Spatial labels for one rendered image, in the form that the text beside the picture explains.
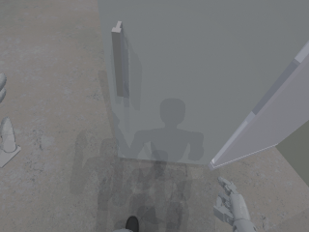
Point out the handle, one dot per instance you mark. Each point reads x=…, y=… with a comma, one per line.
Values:
x=117, y=45

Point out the robot left hand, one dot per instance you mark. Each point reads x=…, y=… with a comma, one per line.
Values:
x=8, y=149

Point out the robot left foot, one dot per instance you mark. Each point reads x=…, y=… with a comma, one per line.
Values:
x=132, y=224

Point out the right robot forearm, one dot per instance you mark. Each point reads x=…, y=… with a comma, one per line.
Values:
x=244, y=225

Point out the robot right hand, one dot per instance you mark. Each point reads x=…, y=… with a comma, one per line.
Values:
x=235, y=206

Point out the fridge door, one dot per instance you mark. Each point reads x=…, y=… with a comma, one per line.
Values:
x=194, y=70

